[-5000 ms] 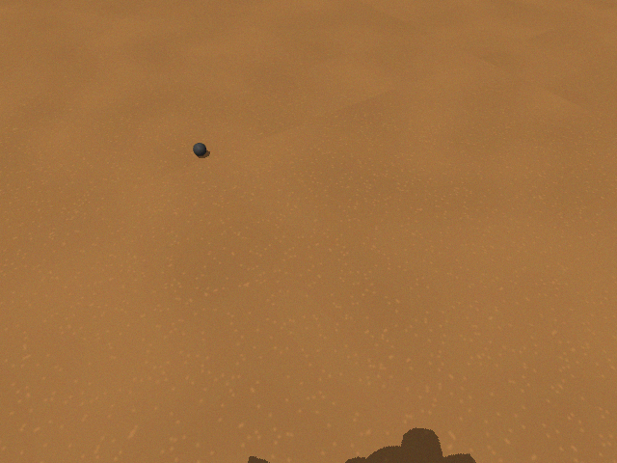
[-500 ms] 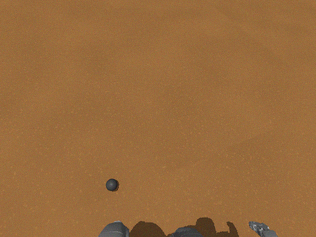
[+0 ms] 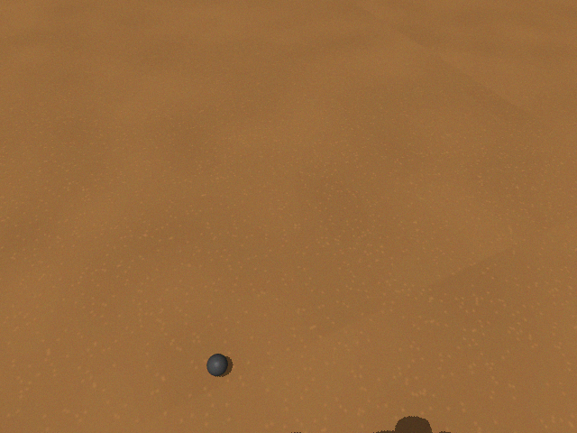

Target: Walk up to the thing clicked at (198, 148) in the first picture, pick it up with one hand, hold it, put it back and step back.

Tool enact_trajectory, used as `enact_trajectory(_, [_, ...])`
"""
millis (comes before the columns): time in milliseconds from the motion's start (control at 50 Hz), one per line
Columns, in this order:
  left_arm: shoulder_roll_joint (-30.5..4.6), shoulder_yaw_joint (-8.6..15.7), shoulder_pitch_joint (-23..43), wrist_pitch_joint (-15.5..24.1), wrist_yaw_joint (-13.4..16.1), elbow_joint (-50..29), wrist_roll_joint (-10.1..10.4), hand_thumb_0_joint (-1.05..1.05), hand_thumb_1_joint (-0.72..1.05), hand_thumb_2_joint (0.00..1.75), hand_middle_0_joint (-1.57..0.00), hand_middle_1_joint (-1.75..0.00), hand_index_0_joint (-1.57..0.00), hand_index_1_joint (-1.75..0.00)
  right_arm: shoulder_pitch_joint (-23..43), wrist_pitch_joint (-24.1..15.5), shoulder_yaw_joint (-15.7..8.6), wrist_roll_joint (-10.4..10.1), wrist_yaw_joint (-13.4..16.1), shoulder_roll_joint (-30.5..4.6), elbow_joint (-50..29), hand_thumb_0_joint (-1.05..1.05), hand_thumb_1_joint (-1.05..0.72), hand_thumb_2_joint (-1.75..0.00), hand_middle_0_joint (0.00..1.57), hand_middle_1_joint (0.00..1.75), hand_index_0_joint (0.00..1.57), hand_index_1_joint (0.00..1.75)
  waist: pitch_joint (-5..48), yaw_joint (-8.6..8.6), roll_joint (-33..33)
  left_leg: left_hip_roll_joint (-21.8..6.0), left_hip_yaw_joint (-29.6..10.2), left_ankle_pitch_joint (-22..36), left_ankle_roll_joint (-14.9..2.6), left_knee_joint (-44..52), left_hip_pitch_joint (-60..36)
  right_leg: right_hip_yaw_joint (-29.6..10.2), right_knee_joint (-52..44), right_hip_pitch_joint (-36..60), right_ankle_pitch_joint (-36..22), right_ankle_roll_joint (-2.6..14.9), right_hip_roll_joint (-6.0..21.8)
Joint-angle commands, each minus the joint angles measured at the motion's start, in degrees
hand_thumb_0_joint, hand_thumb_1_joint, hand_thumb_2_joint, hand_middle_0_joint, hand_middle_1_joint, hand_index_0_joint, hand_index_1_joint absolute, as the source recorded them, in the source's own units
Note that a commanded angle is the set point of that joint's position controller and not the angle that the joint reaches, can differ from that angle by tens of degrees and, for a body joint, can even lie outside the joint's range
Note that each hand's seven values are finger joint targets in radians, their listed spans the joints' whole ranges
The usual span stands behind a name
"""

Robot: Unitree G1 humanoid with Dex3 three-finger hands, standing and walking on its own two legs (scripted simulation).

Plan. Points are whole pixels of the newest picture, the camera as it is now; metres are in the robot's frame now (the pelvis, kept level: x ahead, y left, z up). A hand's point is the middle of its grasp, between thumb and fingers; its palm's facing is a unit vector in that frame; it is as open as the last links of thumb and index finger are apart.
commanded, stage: walk up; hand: left
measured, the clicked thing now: (217, 364) +0.43 +0.22 -0.74
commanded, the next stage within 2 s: none
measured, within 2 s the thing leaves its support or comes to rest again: neither
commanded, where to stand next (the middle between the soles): +0.06 +0.00 m, yaw +0 degrees
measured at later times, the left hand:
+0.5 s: hand out of the picture +0.11 +0.25 -0.15, palm faces -0.04 -0.94 -0.34, open 7.4 cm
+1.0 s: hand out of the picture +0.08 +0.25 -0.15, palm faces -0.01 -0.94 -0.33, open 7.4 cm
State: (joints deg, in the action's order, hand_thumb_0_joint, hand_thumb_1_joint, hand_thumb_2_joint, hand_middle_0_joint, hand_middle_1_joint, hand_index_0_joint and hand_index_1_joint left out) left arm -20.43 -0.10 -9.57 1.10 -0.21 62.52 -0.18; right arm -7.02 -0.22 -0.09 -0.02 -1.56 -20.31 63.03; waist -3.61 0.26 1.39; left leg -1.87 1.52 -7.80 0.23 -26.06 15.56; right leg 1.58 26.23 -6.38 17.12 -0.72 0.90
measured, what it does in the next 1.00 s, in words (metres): stands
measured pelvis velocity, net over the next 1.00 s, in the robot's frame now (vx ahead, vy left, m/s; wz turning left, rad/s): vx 0.02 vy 0.00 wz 0.00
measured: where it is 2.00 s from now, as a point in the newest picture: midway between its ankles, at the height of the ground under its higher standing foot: outside the picture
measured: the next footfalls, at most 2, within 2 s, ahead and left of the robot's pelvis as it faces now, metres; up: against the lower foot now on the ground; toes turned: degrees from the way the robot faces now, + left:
right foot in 1.76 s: +0.13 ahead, -0.14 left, +0.00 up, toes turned +5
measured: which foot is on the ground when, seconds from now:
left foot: down 0.00-1.00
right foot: down 0.00-1.00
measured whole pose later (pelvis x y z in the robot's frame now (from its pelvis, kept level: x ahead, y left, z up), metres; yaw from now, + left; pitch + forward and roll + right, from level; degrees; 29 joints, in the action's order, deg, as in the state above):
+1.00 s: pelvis +0.02 +0.00 +0.01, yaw +0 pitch -3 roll -1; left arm -19.5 0.5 -7.0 -0.1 -0.1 66.6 -0.5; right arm -4.1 -0.2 -0.3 0.3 -0.5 -19.5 66.7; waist -3.0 0.3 0.4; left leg -1.5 1.6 -6.2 0.1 -20.1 11.3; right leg 1.7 17.3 -0.8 13.9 -1.2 1.1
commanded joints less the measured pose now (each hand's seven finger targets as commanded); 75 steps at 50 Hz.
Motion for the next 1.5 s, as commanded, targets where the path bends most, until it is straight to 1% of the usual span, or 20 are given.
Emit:
enact_trajectory(0, [-13.2,2.9,2.9,1.2,0.9,-2.5,0.3,0.00,0.90,0.90,-0.20,-0.30,-0.20,-0.30,3.6,-2.3,-2.4,0.1,1.3,-12.1,-2.3,0.00,-0.90,-0.90,0.20,0.30,0.20,0.30,6.6,-0.47,-1.6,-5.5,-6.2,12.6,-2.00,3.6,-7.8,-5.6,-7.2,-1.2,-13.7,2.54,6.4])
enact_trajectory(40, [-12.8,2.9,3.2,1.0,1.0,-2.2,0.6,0.00,0.90,0.90,-0.20,-0.30,-0.20,-0.30,3.6,-2.2,-2.3,0.0,1.5,-12.1,-1.5,0.00,-0.90,-0.90,0.20,0.30,0.20,0.30,7.8,-0.80,-0.5,-6.0,-6.0,17.2,-2.14,3.4,-9.3,-5.0,-7.4,0.3,-15.9,2.25,6.5])
enact_trajectory(100, [-12.7,2.8,5.0,0.6,1.0,-1.8,0.5,0.00,0.90,0.90,-0.20,-0.30,-0.20,-0.30,4.5,-2.1,-2.4,0.1,1.8,-11.8,-0.9,0.00,-0.90,-0.90,0.20,0.30,0.20,0.30,8.0,-0.53,-0.5,-6.0,-5.5,16.1,-2.17,3.8,-9.7,-4.7,-8.3,0.7,-15.8,2.22,6.6])
enact_trajectory(680, [-11.5,2.6,6.9,0.2,0.3,0.7,-0.5,0.00,0.90,0.90,-0.20,-0.30,-0.20,-0.30,6.2,-1.6,-2.3,0.6,1.7,-11.8,0.4,0.00,-0.90,-0.90,0.20,0.30,0.20,0.30,4.2,0.42,-0.9,-5.8,-7.1,-1.5,-1.32,10.7,-9.3,-4.7,-13.6,-1.7,-4.1,1.82,5.6])
enact_trajectory(760, [-11.6,2.9,5.5,0.4,0.4,1.0,-0.5,0.00,0.90,0.90,-0.20,-0.30,-0.20,-0.30,6.1,-1.7,-2.3,0.6,1.7,-11.5,0.3,0.00,-0.90,-0.90,0.20,0.30,0.20,0.30,5.6,0.06,-1.2,-5.7,-6.4,4.8,-1.53,8.8,-10.8,-4.4,-13.2,-0.6,-7.6,1.55,5.9])
enact_trajectory(1040, [-11.4,3.1,5.0,0.1,0.8,0.7,-0.4,0.00,0.90,0.90,-0.20,-0.30,-0.20,-0.30,6.0,-1.3,-2.4,0.6,1.8,-11.1,0.3,0.00,-0.90,-0.90,0.20,0.30,0.20,0.30,4.6,-0.06,-0.9,-5.8,-6.4,8.6,-1.61,8.3,-9.8,-3.7,-13.1,0.6,-10.0,1.23,5.9])
enact_trajectory(1060, [-14.0,4.2,0.7,0.7,0.1,-1.2,-1.0,0.00,0.90,0.90,-0.20,-0.30,-0.20,-0.30,2.2,-1.3,-4.4,1.1,0.9,-14.5,-1.7,0.00,-0.90,-0.90,0.20,0.30,0.20,0.30,7.8,-0.21,-1.5,-2.3,-4.2,-14.5,-4.22,4.6,-11.0,-3.3,-10.8,1.1,9.0,3.61,3.8])
enact_trajectory(1100, [-15.7,5.2,-1.5,0.8,-0.3,-1.4,-1.9,0.00,0.90,0.90,-0.20,-0.30,-0.20,-0.30,3.3,-0.9,-4.9,1.8,0.3,-14.3,-2.9,0.00,-0.90,-0.90,0.20,0.30,0.20,0.30,0.4,-1.53,-3.8,-0.9,-3.4,-27.8,-3.38,1.5,1.8,-10.0,-13.7,-0.2,25.8,6.77,7.4])
enact_trajectory(1140, [-17.9,6.5,-2.2,1.0,-0.2,-2.8,-2.1,0.00,0.90,0.90,-0.20,-0.30,-0.20,-0.30,6.7,-0.5,-5.1,2.2,-0.6,-12.6,-5.6,0.00,-0.90,-0.90,0.20,0.30,0.20,0.30,-7.9,-3.33,-10.3,0.7,0.3,-17.4,-1.18,-11.9,14.3,-19.9,-22.3,0.5,30.7,10.52,16.1])
enact_trajectory(1160, [-17.8,6.8,-2.0,1.5,0.0,-4.1,-2.4,0.00,0.90,0.90,-0.20,-0.30,-0.20,-0.30,7.0,-0.8,-5.1,2.4,-0.7,-12.4,-6.4,0.00,-0.90,-0.90,0.20,0.30,0.20,0.30,-10.2,-3.62,-8.6,-1.4,-2.2,-14.0,-0.99,-14.1,17.7,-20.5,-22.2,2.2,22.8,12.16,17.9])
enact_trajectory(1200, [-16.5,7.0,-2.9,1.9,0.1,-5.5,-2.3,0.00,0.90,0.90,-0.20,-0.30,-0.20,-0.30,5.8,-1.7,-4.9,2.1,-1.0,-11.1,-7.7,0.00,-0.90,-0.90,0.20,0.30,0.20,0.30,-9.0,-3.54,-9.0,-1.9,-2.3,-14.3,-1.32,-12.3,19.7,-16.0,-17.4,10.1,-1.8,12.73,16.2])
enact_trajectory(1240, [-16.0,7.0,-1.9,1.9,-0.2,-7.1,-1.9,0.00,0.90,0.90,-0.20,-0.30,-0.20,-0.30,2.8,-2.3,-4.8,1.9,-1.2,-10.5,-8.6,0.00,-0.90,-0.90,0.20,0.30,0.20,0.30,-3.5,-2.11,-10.5,-1.4,-1.2,-15.0,-1.44,-7.6,12.8,-9.9,-12.0,11.4,-16.0,11.17,13.8])
enact_trajectory(1280, [-15.2,6.3,3.9,1.1,-0.4,-9.6,-1.2,0.00,0.90,0.90,-0.20,-0.30,-0.20,-0.30,-6.3,-2.9,-5.5,1.6,-0.5,-10.3,-5.9,0.00,-0.90,-0.90,0.20,0.30,0.20,0.30,1.2,3.73,-9.3,1.3,1.5,-3.2,-2.07,6.0,-6.4,-1.6,1.5,2.8,-24.9,7.40,9.2])
enact_trajectory(1300, [-11.6,5.3,2.8,0.7,-0.4,-10.4,-0.7,0.00,0.90,0.90,-0.20,-0.30,-0.20,-0.30,-12.5,-3.3,-7.0,1.6,0.6,-14.0,-3.9,0.00,-0.90,-0.90,0.20,0.30,0.20,0.30,5.6,6.01,0.6,-1.3,-3.1,3.1,-2.43,9.9,-17.8,2.7,16.4,-3.9,-18.2,3.79,4.1])
enact_trajectory(1320, [-6.5,4.0,-0.3,0.2,-0.2,-11.2,0.1,0.00,0.90,0.90,-0.20,-0.30,-0.20,-0.30,-14.9,-3.5,-8.7,2.4,1.6,-20.4,-4.1,0.00,-0.90,-0.90,0.20,0.30,0.20,0.30,6.4,5.29,16.3,-14.9,-24.7,13.4,-5.68,12.3,-25.5,1.7,28.1,-19.3,10.6,-0.03,-5.8])
enact_trajectory(1340, [-11.1,5.1,-3.1,-0.9,0.6,-9.3,0.0,0.00,0.90,0.90,-0.20,-0.30,-0.20,-0.30,-12.3,-3.5,-8.7,1.6,2.0,-22.1,-5.7,0.00,-0.90,-0.90,0.20,0.30,0.20,0.30,7.6,3.71,8.2,-18.5,-31.3,7.8,-10.18,11.9,-19.9,-7.2,29.2,-17.4,16.3,2.13,-3.7])
enact_trajectory(1360, [-13.3,5.2,-3.8,-1.3,0.8,-8.5,0.2,0.00,0.90,0.90,-0.20,-0.30,-0.20,-0.30,-8.9,-3.4,-8.6,1.0,2.0,-21.9,-6.9,0.00,-0.90,-0.90,0.20,0.30,0.20,0.30,3.7,2.34,7.8,-20.1,-30.4,5.5,-13.50,11.7,-12.8,-8.0,33.2,-16.1,16.5,2.97,-1.4])
enact_trajectory(1380, [-13.6,4.9,-4.7,-1.2,0.8,-8.5,0.6,0.00,0.90,0.90,-0.20,-0.30,-0.20,-0.30,-5.6,-3.2,-7.8,0.9,2.1,-19.2,-8.1,0.00,-0.90,-0.90,0.20,0.30,0.20,0.30,2.5,0.74,6.2,-17.1,-23.7,10.7,-13.41,10.1,-12.2,-8.9,36.0,-16.7,14.4,3.29,-0.6])
enact_trajectory(1420, [-11.9,4.9,-6.5,-1.6,0.5,-7.7,0.7,0.00,0.90,0.90,-0.20,-0.30,-0.20,-0.30,-3.1,-3.8,-6.0,1.0,2.9,-14.5,-10.1,0.00,-0.90,-0.90,0.20,0.30,0.20,0.30,3.0,-1.31,4.0,-13.1,-12.8,21.0,-10.32,7.2,-13.2,-10.8,32.8,-16.6,10.5,3.40,1.2])
enact_trajectory(1480, [-10.9,4.7,-3.9,-2.9,0.2,-7.8,0.8,0.00,0.90,0.90,-0.20,-0.30,-0.20,-0.30,-4.5,-3.8,-5.2,0.5,3.6,-14.2,-9.5,0.00,-0.90,-0.90,0.20,0.30,0.20,0.30,2.3,-0.04,2.7,-13.0,-9.4,32.1,-10.26,5.6,-9.5,-10.7,27.6,-13.0,7.4,1.19,-0.1])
